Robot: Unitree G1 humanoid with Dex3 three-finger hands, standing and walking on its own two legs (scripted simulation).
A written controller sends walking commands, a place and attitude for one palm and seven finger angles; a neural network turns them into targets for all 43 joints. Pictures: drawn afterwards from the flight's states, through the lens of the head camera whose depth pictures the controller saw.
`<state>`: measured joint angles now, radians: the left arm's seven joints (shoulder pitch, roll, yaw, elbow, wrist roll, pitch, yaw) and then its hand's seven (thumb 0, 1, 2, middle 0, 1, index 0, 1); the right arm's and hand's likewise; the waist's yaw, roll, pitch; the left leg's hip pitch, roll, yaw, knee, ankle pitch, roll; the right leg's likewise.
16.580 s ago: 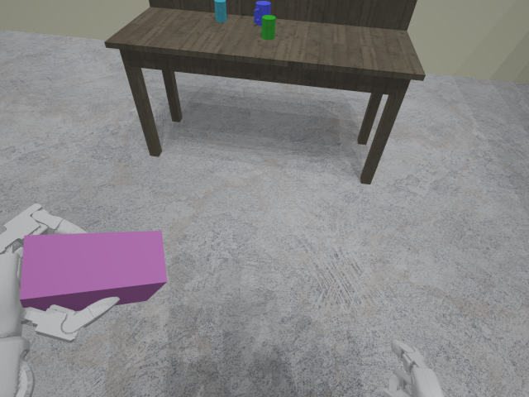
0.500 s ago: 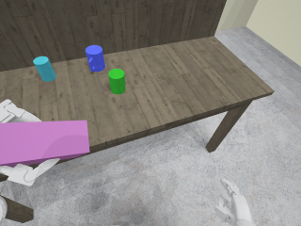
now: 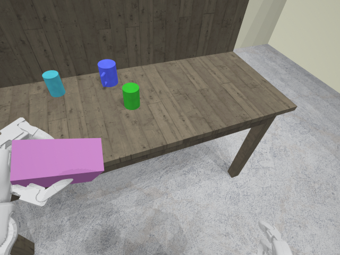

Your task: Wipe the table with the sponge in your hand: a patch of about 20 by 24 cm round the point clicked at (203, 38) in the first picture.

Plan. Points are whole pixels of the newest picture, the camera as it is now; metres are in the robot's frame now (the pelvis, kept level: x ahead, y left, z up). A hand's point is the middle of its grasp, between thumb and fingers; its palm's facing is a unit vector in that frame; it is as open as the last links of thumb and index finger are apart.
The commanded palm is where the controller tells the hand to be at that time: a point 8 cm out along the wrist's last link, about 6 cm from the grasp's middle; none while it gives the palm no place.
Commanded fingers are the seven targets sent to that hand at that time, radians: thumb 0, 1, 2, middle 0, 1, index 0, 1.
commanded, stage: come to a stop and stand still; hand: left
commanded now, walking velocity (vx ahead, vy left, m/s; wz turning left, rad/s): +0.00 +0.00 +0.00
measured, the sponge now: (72, 163) +0.24 +0.21 +0.14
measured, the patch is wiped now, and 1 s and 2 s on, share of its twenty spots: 0.00 0.00 0.00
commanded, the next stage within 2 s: look again from close up in 0.66 s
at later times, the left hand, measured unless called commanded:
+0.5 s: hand (36, 142) +0.25 +0.27 +0.17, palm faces +0.41 -0.84 -0.35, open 9.8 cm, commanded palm +0.20 +0.30 +0.18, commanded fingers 0.00 0.10 1.30 -1.20 -1.60 -1.20 -1.60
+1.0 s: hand (40, 143) +0.26 +0.27 +0.17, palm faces +0.40 -0.85 -0.36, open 9.8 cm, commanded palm +0.20 +0.30 +0.18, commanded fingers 0.00 0.10 1.30 -1.20 -1.60 -1.20 -1.60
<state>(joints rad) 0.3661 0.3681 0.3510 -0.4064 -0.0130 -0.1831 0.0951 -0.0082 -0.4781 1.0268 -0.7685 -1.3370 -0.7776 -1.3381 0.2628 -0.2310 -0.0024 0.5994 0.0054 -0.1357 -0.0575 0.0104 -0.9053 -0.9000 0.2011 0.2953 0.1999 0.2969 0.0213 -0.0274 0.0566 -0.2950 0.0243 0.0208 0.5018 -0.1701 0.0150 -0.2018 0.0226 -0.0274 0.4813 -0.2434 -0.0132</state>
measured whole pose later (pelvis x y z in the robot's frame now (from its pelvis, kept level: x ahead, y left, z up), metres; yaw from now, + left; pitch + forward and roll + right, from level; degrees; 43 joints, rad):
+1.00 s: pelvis +0.05 +0.02 +0.01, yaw +1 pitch -1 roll -1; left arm 0.43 0.36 0.34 -0.47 -0.04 -0.17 0.12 -0.01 -0.48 1.03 -0.77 -1.34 -0.78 -1.34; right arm 0.20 -0.20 0.01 0.59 0.01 -0.09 -0.05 0.01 -0.90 -0.90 0.20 0.30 0.20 0.30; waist 0.02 -0.02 0.04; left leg -0.25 -0.01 0.01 0.44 -0.18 0.04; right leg -0.12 -0.01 -0.03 0.36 -0.23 0.02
